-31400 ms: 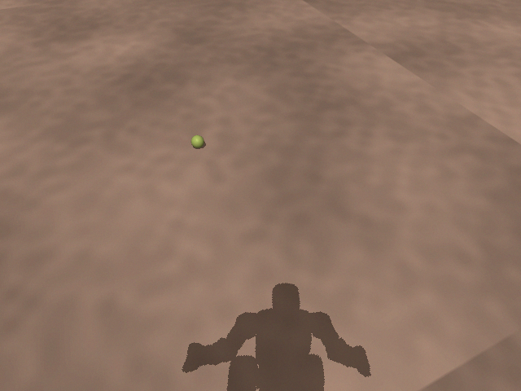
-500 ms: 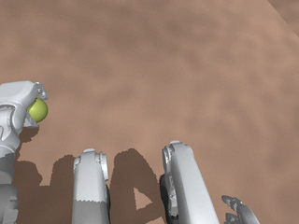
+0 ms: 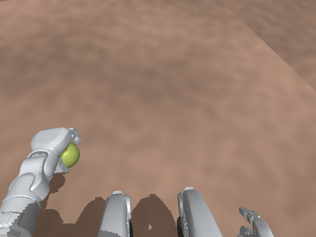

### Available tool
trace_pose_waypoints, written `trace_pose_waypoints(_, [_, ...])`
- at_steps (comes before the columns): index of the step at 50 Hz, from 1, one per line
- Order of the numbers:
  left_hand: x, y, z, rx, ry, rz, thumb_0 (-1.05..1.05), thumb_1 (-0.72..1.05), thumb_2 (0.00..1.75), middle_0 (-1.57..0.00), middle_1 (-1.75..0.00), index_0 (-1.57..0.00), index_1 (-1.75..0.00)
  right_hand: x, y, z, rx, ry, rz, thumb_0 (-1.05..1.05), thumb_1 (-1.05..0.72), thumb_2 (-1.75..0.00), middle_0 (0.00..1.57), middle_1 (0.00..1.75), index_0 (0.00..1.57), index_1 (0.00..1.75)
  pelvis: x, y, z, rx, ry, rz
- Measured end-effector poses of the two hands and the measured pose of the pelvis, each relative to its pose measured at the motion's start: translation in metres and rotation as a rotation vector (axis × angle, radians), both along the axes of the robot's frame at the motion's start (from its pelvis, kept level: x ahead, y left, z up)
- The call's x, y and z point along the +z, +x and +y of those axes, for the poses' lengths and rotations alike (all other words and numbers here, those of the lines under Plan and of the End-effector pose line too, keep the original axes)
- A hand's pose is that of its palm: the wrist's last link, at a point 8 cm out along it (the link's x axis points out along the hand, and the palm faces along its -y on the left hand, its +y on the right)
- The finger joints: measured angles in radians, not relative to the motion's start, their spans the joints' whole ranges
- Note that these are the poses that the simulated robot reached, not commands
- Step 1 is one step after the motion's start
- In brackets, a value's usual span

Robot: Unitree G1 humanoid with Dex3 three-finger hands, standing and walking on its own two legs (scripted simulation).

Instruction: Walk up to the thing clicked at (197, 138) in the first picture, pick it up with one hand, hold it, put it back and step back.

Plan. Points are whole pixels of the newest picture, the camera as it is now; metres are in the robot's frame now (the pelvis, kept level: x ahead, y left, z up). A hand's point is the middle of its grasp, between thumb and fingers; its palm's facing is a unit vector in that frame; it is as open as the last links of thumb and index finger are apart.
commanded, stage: lift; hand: left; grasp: from above
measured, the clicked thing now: (65, 154) +0.37 +0.25 -0.10
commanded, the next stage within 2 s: hold in 0.62 s
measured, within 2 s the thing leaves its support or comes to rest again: neither
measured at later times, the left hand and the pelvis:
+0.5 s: hand (53, 135) +0.37 +0.23 +0.04, palm faces -0.42 -0.09 -0.90, open 9.6 cm; pelvis +0.04 +0.00 +0.11, yaw +0 degrees
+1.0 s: hand (46, 119) +0.38 +0.23 +0.09, palm faces -0.44 -0.08 -0.89, open 9.7 cm; pelvis +0.07 +0.00 +0.15, yaw +0 degrees
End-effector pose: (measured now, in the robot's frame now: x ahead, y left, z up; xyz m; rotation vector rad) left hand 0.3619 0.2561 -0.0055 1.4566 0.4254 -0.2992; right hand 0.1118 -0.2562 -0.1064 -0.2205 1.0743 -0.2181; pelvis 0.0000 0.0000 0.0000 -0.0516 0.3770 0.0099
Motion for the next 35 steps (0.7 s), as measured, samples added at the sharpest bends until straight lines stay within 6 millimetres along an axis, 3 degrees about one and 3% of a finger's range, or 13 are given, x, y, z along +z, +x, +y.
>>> trace_pose_waypoints(7, [0.038, -0.008, -0.008, 0.000, -0.003, -0.002, -0.02, 0.06, 0.44, -0.67, -0.65, -0.71, -0.61, 0.041, 0.006, -0.005, -0.012, -0.009, -0.037, 0.01, -0.92, -0.90, 0.20, 0.30, 0.21, 0.30, 0.040, 0.010, -0.003, 0.004, 0.011, -0.059])
trace_pose_waypoints(16, [0.073, -0.005, -0.018, 0.006, 0.014, -0.013, -0.02, 0.06, 0.45, -0.66, -0.66, -0.70, -0.62, 0.079, 0.010, -0.010, -0.031, -0.010, -0.043, 0.01, -0.92, -0.90, 0.20, 0.30, 0.21, 0.30, 0.079, 0.024, -0.003, 0.003, 0.022, -0.119])
trace_pose_waypoints(26, [0.109, 0.009, -0.022, 0.030, 0.024, -0.019, -0.02, 0.04, 0.48, -0.65, -0.66, -0.70, -0.63, 0.110, 0.014, -0.007, -0.050, 0.006, -0.035, 0.01, -0.91, -0.90, 0.20, 0.30, 0.20, 0.30, 0.113, 0.041, -0.002, -0.004, 0.033, -0.175])
trace_pose_waypoints(35, [0.128, 0.014, -0.024, 0.032, 0.016, 0.009, -0.01, 0.03, 0.51, -0.65, -0.67, -0.70, -0.64, 0.128, 0.026, -0.005, -0.055, 0.021, -0.046, 0.01, -0.91, -0.90, 0.20, 0.30, 0.20, 0.30, 0.133, 0.055, 0.000, -0.010, 0.039, -0.209])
